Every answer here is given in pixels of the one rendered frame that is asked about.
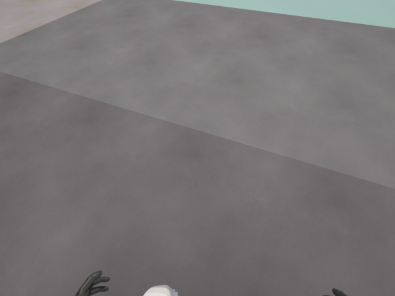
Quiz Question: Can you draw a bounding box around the left robot hand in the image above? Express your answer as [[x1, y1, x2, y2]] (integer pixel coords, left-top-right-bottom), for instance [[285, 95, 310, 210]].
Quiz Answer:
[[75, 270, 110, 296]]

